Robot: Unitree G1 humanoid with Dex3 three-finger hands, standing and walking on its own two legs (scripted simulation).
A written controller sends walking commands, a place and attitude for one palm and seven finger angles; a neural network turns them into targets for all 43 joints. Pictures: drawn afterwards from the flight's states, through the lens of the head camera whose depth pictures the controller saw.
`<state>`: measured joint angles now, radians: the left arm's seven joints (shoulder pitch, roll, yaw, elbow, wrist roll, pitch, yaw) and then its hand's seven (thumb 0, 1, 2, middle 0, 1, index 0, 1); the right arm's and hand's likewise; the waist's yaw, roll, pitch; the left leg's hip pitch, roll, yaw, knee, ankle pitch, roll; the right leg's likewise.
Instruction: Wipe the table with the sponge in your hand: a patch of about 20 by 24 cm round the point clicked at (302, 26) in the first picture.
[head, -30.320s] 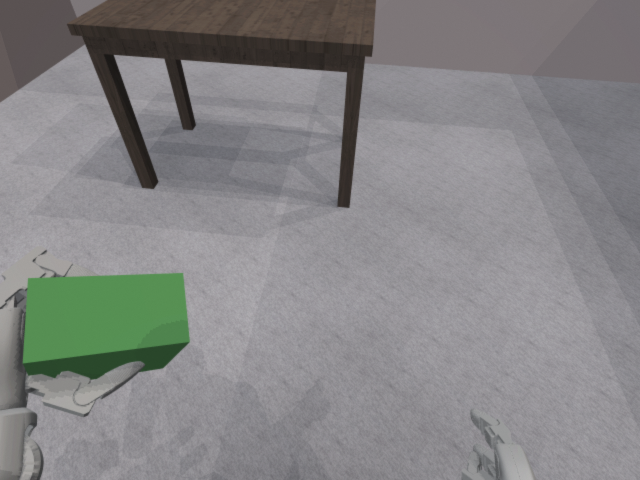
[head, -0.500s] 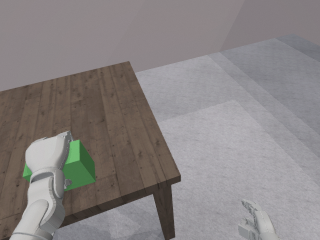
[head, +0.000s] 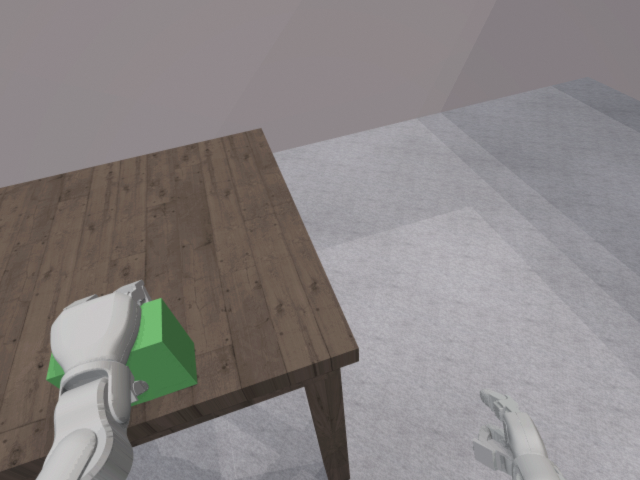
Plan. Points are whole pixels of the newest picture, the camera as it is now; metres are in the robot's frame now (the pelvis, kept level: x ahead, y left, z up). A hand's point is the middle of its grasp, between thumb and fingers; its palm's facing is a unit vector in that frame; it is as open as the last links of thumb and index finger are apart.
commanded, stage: slide across to the third lane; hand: left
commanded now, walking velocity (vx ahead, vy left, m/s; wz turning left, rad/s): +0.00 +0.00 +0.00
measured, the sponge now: (137, 365) +0.22 +0.29 +0.02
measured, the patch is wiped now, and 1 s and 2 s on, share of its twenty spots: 0.70 0.85 0.90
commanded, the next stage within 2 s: wipe forward along the third lane in 0.86 s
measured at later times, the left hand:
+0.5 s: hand (147, 339) +0.24 +0.26 +0.07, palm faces +0.02 -0.01 -1.00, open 10.2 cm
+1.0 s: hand (175, 333) +0.25 +0.23 +0.07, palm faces +0.04 -0.03 -1.00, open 10.2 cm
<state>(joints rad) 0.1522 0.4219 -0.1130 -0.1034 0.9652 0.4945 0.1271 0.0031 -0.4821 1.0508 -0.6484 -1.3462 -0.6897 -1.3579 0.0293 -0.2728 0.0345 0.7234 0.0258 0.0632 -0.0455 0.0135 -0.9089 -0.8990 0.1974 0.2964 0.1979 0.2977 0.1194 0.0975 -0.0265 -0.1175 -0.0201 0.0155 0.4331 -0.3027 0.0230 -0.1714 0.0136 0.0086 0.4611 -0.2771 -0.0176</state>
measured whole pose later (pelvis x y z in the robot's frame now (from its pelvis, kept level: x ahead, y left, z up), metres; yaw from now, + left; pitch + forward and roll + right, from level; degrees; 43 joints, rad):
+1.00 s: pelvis -0.02 -0.01 +0.00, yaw +1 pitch -2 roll +1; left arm -0.08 0.34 -0.30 0.07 1.00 0.60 0.13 -0.01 -0.50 1.05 -0.67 -1.34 -0.71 -1.34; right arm 0.02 -0.28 0.04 0.74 0.05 0.09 -0.02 0.01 -0.91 -0.90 0.20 0.30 0.20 0.30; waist 0.11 0.10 -0.03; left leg -0.13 -0.02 0.01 0.44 -0.28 0.01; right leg -0.19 0.01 0.00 0.49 -0.27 -0.03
